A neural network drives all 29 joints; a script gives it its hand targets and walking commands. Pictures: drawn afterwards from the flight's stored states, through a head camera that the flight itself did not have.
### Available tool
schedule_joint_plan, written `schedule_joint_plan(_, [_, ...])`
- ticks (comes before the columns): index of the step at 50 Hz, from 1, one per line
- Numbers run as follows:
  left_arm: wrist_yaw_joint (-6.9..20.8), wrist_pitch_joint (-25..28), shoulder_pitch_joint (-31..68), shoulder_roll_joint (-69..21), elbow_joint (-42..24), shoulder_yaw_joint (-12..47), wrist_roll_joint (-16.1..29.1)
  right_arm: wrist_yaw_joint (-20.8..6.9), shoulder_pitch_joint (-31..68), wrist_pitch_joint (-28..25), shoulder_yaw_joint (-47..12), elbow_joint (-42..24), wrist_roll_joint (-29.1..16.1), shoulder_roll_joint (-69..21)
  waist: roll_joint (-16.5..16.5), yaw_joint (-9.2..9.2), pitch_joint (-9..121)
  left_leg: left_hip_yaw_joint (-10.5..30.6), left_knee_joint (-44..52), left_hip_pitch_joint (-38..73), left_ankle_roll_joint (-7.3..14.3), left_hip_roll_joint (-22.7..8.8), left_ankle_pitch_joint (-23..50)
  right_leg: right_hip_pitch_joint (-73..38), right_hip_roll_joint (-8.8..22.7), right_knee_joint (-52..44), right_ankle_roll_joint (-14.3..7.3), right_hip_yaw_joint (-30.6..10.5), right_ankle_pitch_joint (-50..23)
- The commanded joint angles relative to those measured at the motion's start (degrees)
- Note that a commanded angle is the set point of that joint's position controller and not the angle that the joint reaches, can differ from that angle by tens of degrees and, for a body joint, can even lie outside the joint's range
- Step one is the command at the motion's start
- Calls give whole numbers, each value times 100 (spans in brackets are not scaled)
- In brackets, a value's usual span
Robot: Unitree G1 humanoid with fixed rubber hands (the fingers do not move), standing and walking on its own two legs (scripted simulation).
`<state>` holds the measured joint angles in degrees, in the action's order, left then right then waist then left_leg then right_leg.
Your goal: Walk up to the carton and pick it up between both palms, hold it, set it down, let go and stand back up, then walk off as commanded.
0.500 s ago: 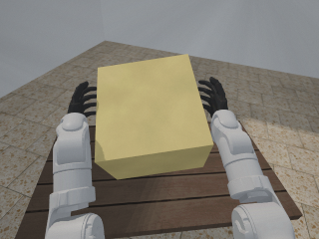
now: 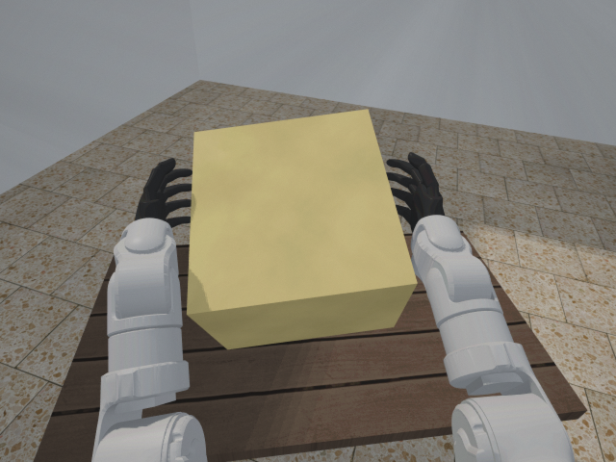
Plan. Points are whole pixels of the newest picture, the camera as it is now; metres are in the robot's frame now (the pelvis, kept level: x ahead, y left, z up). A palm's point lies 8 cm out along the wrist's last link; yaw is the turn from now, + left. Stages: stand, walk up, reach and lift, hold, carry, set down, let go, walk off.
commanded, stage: hold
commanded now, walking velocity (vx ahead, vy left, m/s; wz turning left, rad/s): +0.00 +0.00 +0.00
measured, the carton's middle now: (296, 231) +0.40 +0.00 +0.14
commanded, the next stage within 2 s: set down in 0.60 s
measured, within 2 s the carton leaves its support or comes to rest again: neither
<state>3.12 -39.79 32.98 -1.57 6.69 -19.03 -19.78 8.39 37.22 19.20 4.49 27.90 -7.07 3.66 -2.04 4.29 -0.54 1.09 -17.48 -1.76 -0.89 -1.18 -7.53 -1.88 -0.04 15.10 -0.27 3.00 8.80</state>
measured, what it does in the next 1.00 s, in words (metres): stands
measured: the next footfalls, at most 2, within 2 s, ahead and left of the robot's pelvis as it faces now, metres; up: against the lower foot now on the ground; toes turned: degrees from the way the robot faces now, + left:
none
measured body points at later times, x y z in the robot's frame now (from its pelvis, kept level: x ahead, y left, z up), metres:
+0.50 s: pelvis +0.00 +0.00 +0.00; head -0.06 +0.02 +0.45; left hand +0.36 +0.17 +0.19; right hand +0.37 -0.16 +0.19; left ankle +0.03 +0.13 -0.75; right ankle +0.01 -0.11 -0.75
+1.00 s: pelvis +0.01 +0.00 +0.00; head -0.05 +0.02 +0.45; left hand +0.36 +0.20 +0.16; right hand +0.38 -0.14 +0.19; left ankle +0.03 +0.13 -0.75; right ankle +0.01 -0.11 -0.75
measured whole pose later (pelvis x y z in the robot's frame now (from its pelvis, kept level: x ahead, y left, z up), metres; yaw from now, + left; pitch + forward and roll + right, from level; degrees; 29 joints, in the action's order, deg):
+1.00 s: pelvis +0.01 +0.00 +0.00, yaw +0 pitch -11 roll +0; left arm 7.4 -28.0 29.5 -2.4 13.2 -23.0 -23.0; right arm 5.7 33.9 4.1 11.7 30.8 3.6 -4.0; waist -2.8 2.3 -2.8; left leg 0.9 -14.0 3.1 -0.6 -0.4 -6.6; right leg -6.0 0.8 13.6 0.0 3.5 9.1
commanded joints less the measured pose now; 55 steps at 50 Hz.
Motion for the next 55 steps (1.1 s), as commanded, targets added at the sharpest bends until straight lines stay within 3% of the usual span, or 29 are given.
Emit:
schedule_joint_plan(1, [1016, 378, 3401, -2299, -651, 2452, 1023, -755, 3616, -317, -1760, -1207, -375, -2510, 235, 40, 1821, -287, 132, 669, -31, 297, 772, 38, -303, -207, 117, 235, -521])
schedule_joint_plan(2, [1056, 351, 3209, -2258, -644, 2375, 982, -770, 3423, -296, -1783, -1187, -381, -2562, 155, -46, 1714, -303, 128, 638, -8, 311, 908, -51, -330, -191, 73, 192, -671])
schedule_joint_plan(4, [1016, 365, 3347, -2233, -760, 2500, 1018, -763, 3567, -401, -1814, -1368, -447, -2582, 364, 31, 1991, -342, 9, 676, -49, 371, 1014, -128, -306, -138, 151, 210, -805])
schedule_joint_plan(7, [1002, 400, 3284, -2234, -840, 2511, 1038, -725, 3702, -371, -2057, -1542, -492, -2709, 206, -27, 1996, -317, -17, 761, 7, 367, 1321, -155, -284, -117, 196, 186, -1169])
schedule_joint_plan(15, [1071, 399, 3275, -2262, -1046, 2684, 1149, -641, 3394, -343, -1861, -1583, -471, -2520, 391, 200, 2086, -264, -66, 876, -61, 375, 1375, -203, -254, -101, 180, 187, -1244])
schedule_joint_plan(16, [1063, 411, 3267, -2252, -1355, 2725, 1143, -637, 3167, -342, -1970, -1530, -500, -2566, 472, 173, 2172, -257, -148, 982, -80, 360, 1719, -314, -278, -54, 186, 185, -1529])
schedule_joint_plan(18, [1028, 405, 3263, -2152, -827, 2575, 1104, -667, 3585, -334, -1863, -1574, -397, -2485, 319, 61, 1842, -239, 0, 782, -38, 347, 1126, -28, -251, -170, 168, 221, -954])
schedule_joint_plan(20, [1041, 335, 3162, -2261, -818, 2675, 1057, -686, 3527, -337, -1893, -1670, -427, -2518, 372, 129, 1828, -279, 11, 645, -40, 343, 1025, -61, -277, -163, 143, 245, -802])
schedule_joint_plan(26, [1016, 301, 3141, -2172, -699, 2393, 914, -764, 3517, -288, -1869, -1246, -422, -2513, 283, -95, 1661, -284, 140, 614, 43, 324, 747, 16, -277, -180, 128, 227, -503])
schedule_joint_plan(28, [1025, 390, 3210, -2126, -534, 2337, 952, -780, 3782, -357, -1930, -1386, -341, -2552, 90, -90, 1775, -301, 114, 629, 93, 341, 688, 84, -265, -214, 160, 198, -356])
schedule_joint_plan(30, [996, 444, 3608, -2238, -733, 2458, 1058, -804, 3709, -389, -1881, -1227, -370, -2696, 242, -10, 1925, -330, 170, 642, 64, 347, 657, 106, -261, -165, 166, 236, -399])
schedule_joint_plan(31, [1063, 556, 3066, -2431, -640, 2569, 1066, -740, 4224, -631, -2117, -2220, -488, -2756, 167, -278, 2328, -395, -59, 598, 125, 293, 1169, -176, -211, -90, 246, 199, -983])
schedule_joint_plan(32, [1061, 691, 3428, -2430, -736, 2644, 1149, -729, 4191, -659, -2116, -1875, -426, -2951, 219, -207, 2411, -372, -100, 633, 119, 275, 1176, -145, -209, -81, 252, 167, -954])
schedule_joint_plan(34, [1076, 759, 3260, -2314, -616, 2524, 1125, -689, 4162, -741, -2023, -2036, -333, -2852, 157, -203, 2560, -401, -138, 808, 96, 243, 1329, -213, -204, -66, 259, 177, -1161])
schedule_joint_plan(35, [1125, 793, 3103, -2232, -348, 2203, 913, -708, 3746, -680, -1796, -1411, -174, -2705, 211, -230, 2097, -401, -21, 646, 111, 309, 1063, -260, -179, -155, 247, 170, -796])
schedule_joint_plan(37, [1130, 895, 3062, -2156, -716, 2049, 691, -741, 3171, -743, -1818, -1041, -66, -2744, 394, -322, 1888, -455, 206, 644, 56, 328, 1060, -368, -172, -200, 280, 198, -794])
schedule_joint_plan(41, [1301, 1190, 3259, -2252, -452, 2110, 680, -765, 3216, -1184, -1354, -987, 428, -2685, 314, 19, 1334, -481, 396, 688, -27, 240, 553, -117, -131, -388, 211, 297, -185])
schedule_joint_plan(42, [1338, 1264, 3229, -2183, -322, 1995, 583, -778, 3042, -1242, -1247, -754, 531, -2699, 313, -65, 1110, -503, 434, 623, 34, 264, 345, -77, -102, -444, 215, 314, 41])
schedule_joint_plan(44, [1383, 1455, 3102, -2202, -222, 2061, 467, -828, 2574, -1404, -1021, -341, 776, -2776, 319, 76, 878, -566, 560, 680, 46, 257, 193, 0, -65, -460, 229, 322, 255])
schedule_joint_plan(45, [1413, 1545, 2954, -2230, 48, 1929, 380, -809, 2455, -1477, -853, -266, 929, -2841, 202, 24, 734, -576, 650, 519, 60, 247, -58, -117, -81, -506, 225, 328, 464])
schedule_joint_plan(46, [1410, 1536, 3064, -2212, -86, 1961, 403, -784, 2479, -1562, -913, -389, 939, -2835, 285, 113, 857, -598, 616, 682, 52, 197, 213, -116, -60, -478, 209, 346, 182])
schedule_joint_plan(48, [1375, 1724, 2953, -2307, 14, 2119, 429, -787, 2581, -1839, -1060, -436, 946, -2889, 342, 29, 867, -628, 569, 771, 40, 221, 324, -159, -65, -463, 228, 348, 3])
schedule_joint_plan(49, [1335, 1818, 2825, -2265, 54, 2017, 327, -811, 2649, -1971, -997, -541, 1049, -2860, 225, -147, 921, -588, 577, 736, 34, 206, 485, -213, -109, -456, 203, 420, -101])
schedule_joint_plan(50, [1329, 1849, 2978, -2274, -99, 2132, 446, -756, 2446, -2033, -1094, -454, 1052, -2890, 309, 10, 938, -611, 555, 782, -2, 198, 559, -316, -93, -424, 208, 437, -180])
schedule_joint_plan(51, [1277, 1923, 2728, -2390, -27, 2160, 376, -774, 2417, -2127, -1301, -498, 1008, -2872, 275, -126, 1020, -642, 557, 912, -44, 210, 751, -359, -144, -414, 211, 437, -362])
schedule_joint_plan(52, [1211, 2021, 3043, -2468, -232, 2324, 531, -735, 2632, -2302, -1341, -820, 999, -2892, 411, -34, 1501, -610, 395, 1111, -98, 211, 1142, -448, -161, -321, 209, 456, -684])
schedule_joint_plan(53, [1126, 2067, 2647, -2480, -188, 2370, 548, -730, 2607, -2389, -1716, -987, 895, -2982, 286, -286, 1599, -621, 305, 1145, -107, 218, 1484, -485, -199, -276, 258, 426, -1008])
schedule_joint_plan(54, [1049, 2129, 2907, -2579, -428, 2656, 725, -714, 2695, -2515, -1658, -1048, 910, -2921, 438, -62, 1974, -519, 122, 1425, -179, 178, 2032, -425, -196, -209, 203, 459, -1237])
schedule_joint_plan(55, [985, 2202, 2911, -2538, -373, 2669, 718, -697, 2769, -2586, -1673, -1259, 955, -2862, 430, -130, 2072, -520, 43, 1456, -172, 167, 2021, -441, -197, -195, 222, 405, -1350])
